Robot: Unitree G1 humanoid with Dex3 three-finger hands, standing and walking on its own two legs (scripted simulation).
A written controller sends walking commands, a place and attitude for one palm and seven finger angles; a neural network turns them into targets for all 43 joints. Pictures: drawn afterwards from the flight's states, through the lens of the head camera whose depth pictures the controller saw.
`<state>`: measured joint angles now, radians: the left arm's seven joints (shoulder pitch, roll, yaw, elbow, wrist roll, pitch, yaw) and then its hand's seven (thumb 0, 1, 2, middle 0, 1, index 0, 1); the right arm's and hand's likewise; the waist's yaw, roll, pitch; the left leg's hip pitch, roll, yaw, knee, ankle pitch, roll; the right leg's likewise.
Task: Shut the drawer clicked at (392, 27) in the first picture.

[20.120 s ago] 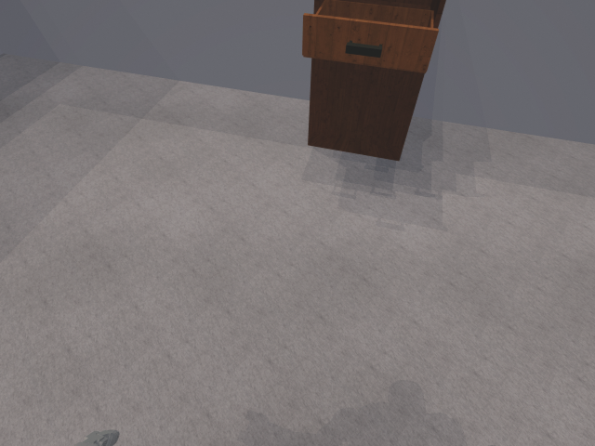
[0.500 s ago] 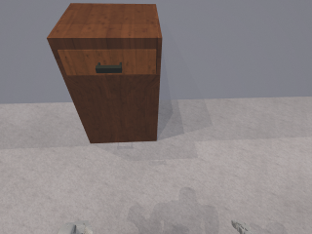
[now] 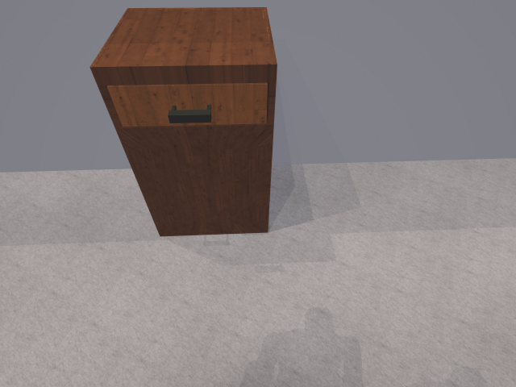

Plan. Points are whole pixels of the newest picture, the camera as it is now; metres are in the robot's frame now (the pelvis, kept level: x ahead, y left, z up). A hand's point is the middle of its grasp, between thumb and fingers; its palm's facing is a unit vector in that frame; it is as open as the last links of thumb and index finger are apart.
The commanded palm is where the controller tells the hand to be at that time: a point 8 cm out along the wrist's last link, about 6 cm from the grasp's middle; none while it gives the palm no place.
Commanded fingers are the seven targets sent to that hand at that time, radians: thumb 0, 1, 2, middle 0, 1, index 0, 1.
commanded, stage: let the arm hang, fingers relaxed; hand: left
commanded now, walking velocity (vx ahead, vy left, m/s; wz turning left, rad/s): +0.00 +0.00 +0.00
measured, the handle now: (190, 112) +0.84 +0.26 -0.07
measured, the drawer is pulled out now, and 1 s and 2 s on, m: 0.00 0.00 0.00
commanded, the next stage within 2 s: look to check the result in 0.38 s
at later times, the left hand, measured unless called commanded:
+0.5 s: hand out of the picture -0.02 +0.14 -0.18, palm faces +0.05 -0.98 -0.17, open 7.4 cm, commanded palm none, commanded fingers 0.00 0.90 0.90 -0.20 -0.30 -0.20 -0.30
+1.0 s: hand out of the picture +0.00 +0.13 -0.18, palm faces +0.05 -0.98 -0.18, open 7.4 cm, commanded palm none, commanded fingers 0.00 0.90 0.90 -0.20 -0.30 -0.20 -0.30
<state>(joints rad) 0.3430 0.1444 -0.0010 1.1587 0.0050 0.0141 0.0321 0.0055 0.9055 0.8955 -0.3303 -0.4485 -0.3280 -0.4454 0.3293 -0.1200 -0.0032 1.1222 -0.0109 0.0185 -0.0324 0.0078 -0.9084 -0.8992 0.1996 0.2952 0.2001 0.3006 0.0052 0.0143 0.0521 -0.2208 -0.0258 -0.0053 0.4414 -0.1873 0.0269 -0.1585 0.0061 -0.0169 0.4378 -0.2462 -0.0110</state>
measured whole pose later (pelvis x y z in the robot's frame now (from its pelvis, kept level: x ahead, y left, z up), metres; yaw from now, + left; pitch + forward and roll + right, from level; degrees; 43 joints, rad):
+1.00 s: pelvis +0.02 -0.03 +0.00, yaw -1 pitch -2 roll +0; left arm 0.31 0.11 0.01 1.15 0.00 -0.01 0.04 0.00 0.91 0.90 -0.20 -0.30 -0.20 -0.30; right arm 0.30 -0.11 -0.01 1.14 -0.01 0.00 -0.04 0.00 -0.91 -0.90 0.20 0.30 0.20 0.30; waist 0.00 0.01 0.04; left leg -0.19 0.01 -0.01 0.43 -0.21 -0.01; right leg -0.13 0.04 -0.02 0.43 -0.26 -0.05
